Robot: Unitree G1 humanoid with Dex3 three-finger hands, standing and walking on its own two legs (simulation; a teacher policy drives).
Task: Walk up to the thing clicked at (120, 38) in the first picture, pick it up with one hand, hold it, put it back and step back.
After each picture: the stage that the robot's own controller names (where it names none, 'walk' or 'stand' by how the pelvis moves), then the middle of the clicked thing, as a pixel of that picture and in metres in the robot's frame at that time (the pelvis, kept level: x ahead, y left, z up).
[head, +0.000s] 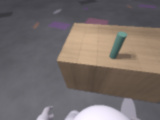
stand; (116, 46) +0.61 -0.19 +0.04
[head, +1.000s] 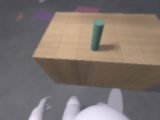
walk; (96, 37) +0.59 +0.00 +0.08
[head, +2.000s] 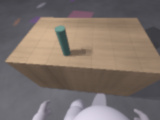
stand; (63, 42) +0.52 +0.25 +0.08
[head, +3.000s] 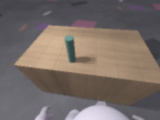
stand; (70, 50) +0.53 +0.20 +0.04
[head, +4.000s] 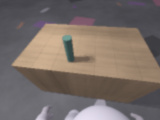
stand; (69, 50) +0.51 +0.21 +0.04
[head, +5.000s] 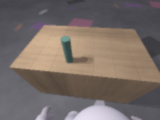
stand; (67, 51) +0.51 +0.22 +0.04
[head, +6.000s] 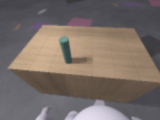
stand; (66, 51) +0.50 +0.23 +0.04
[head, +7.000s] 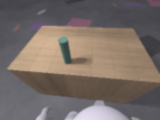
rise first; (65, 52) +0.50 +0.23 +0.04
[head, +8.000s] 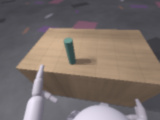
rise first; (70, 52) +0.50 +0.22 +0.04
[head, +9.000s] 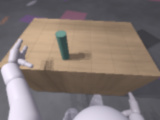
go down; (63, 47) +0.51 +0.21 +0.06
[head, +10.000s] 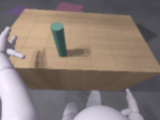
go down; (60, 42) +0.50 +0.21 +0.09
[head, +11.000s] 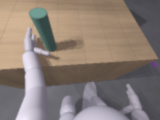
close in; (46, 34) +0.50 +0.23 +0.12
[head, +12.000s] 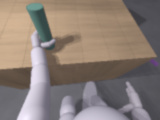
close; (44, 31) +0.53 +0.23 +0.13
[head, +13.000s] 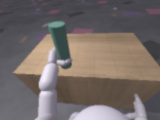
lift; (62, 48) +0.32 +0.17 +0.27
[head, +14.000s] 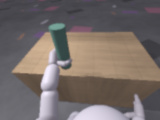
hold; (62, 49) +0.33 +0.18 +0.25
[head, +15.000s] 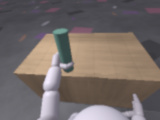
hold; (65, 53) +0.34 +0.17 +0.23
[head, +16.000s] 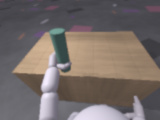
hold; (62, 53) +0.33 +0.18 +0.22
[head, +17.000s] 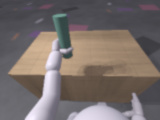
crouch; (64, 39) +0.43 +0.17 +0.26
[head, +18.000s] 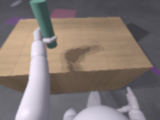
lower; (46, 27) +0.52 +0.23 +0.22
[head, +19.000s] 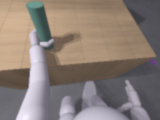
lower; (43, 30) +0.53 +0.23 +0.13
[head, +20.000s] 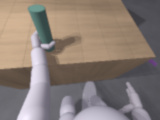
lower; (44, 32) +0.52 +0.23 +0.13
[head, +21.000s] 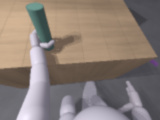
lower; (43, 31) +0.53 +0.23 +0.13
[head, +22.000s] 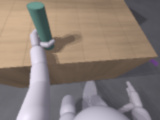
lower; (43, 30) +0.53 +0.23 +0.13
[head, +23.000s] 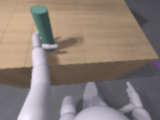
open; (46, 33) +0.52 +0.23 +0.13
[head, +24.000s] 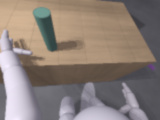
sink last; (48, 34) +0.50 +0.22 +0.12
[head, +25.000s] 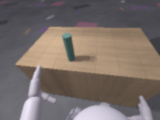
sink last; (69, 48) +0.52 +0.23 +0.09
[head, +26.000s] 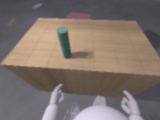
stand; (65, 45) +0.50 +0.22 +0.09
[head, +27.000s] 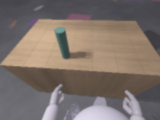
stand; (63, 45) +0.50 +0.23 +0.10
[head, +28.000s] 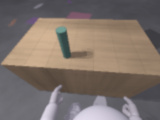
stand; (64, 44) +0.50 +0.22 +0.10
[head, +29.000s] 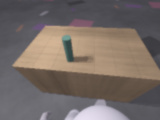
stand; (68, 50) +0.53 +0.22 +0.04
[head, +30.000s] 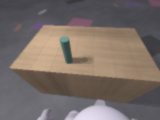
stand; (67, 51) +0.50 +0.22 +0.04
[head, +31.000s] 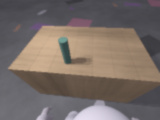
stand; (65, 52) +0.50 +0.23 +0.04
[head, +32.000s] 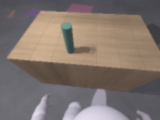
walk; (68, 40) +0.54 +0.19 +0.06
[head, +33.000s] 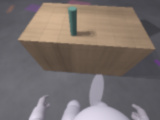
walk; (73, 23) +0.76 +0.21 +0.05
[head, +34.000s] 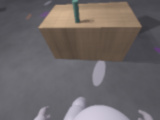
stand; (76, 12) +1.12 +0.28 +0.06
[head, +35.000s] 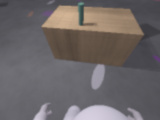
stand; (81, 15) +1.12 +0.20 +0.05
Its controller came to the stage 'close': yes
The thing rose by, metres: 0.21
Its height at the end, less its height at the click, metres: +0.00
